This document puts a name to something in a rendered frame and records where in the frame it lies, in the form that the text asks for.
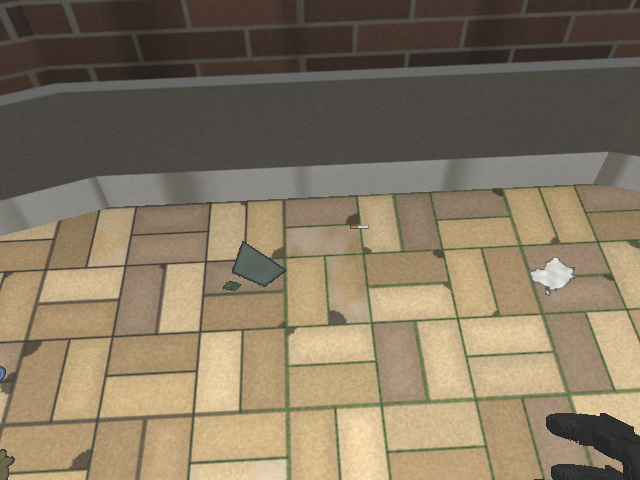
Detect right robot hand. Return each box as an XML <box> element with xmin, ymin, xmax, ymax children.
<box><xmin>534</xmin><ymin>413</ymin><xmax>640</xmax><ymax>480</ymax></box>

